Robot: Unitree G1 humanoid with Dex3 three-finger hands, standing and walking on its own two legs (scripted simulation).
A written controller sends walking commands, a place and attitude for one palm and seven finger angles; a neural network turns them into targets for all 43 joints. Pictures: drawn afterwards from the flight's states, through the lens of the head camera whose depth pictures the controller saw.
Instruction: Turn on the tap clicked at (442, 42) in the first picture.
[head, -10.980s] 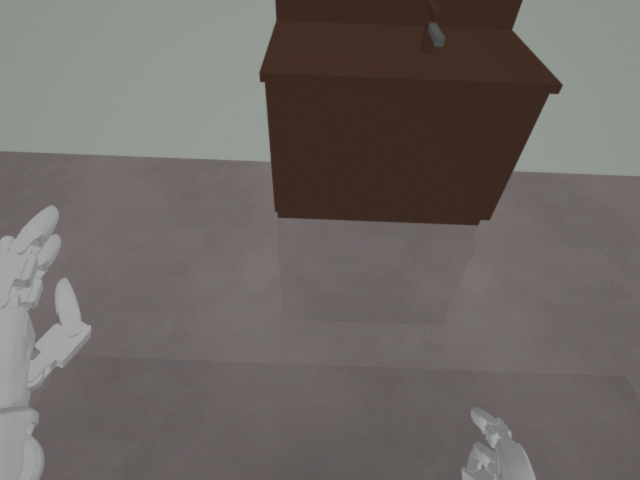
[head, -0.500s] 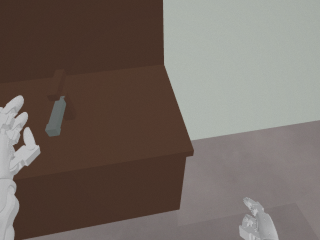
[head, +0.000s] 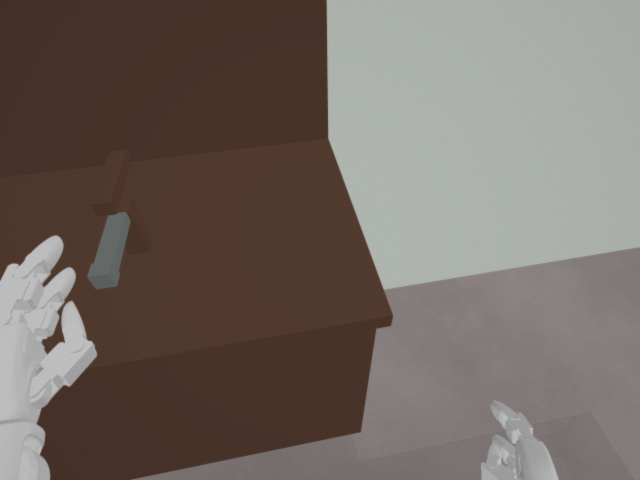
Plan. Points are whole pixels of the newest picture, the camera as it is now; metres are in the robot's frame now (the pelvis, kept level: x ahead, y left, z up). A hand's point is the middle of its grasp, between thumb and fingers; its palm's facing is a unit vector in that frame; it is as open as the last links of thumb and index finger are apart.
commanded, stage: turn the palm inward beside the body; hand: left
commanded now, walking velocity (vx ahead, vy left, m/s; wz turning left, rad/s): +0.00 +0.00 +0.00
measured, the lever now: (104, 275) +0.35 +0.35 +0.06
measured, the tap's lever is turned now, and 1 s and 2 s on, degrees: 0 0 0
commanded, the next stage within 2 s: reach beside the lever's end, fingers flat in 1.12 s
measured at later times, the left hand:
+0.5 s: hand (88, 378) +0.17 +0.24 +0.14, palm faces +0.43 -0.89 -0.18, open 7.4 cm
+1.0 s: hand (111, 381) +0.17 +0.22 +0.14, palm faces +0.45 -0.88 -0.15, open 7.4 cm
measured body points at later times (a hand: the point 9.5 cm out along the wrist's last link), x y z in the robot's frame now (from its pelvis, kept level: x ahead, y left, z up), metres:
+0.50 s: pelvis -0.01 +0.01 +0.00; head -0.02 -0.01 +0.45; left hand +0.14 +0.28 +0.15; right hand +0.19 -0.20 -0.07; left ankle -0.01 +0.11 -0.72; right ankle +0.01 -0.06 -0.72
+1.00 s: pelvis -0.01 -0.01 +0.00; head -0.02 -0.04 +0.45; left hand +0.14 +0.26 +0.15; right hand +0.19 -0.23 -0.07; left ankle -0.01 +0.11 -0.72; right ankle +0.01 -0.06 -0.72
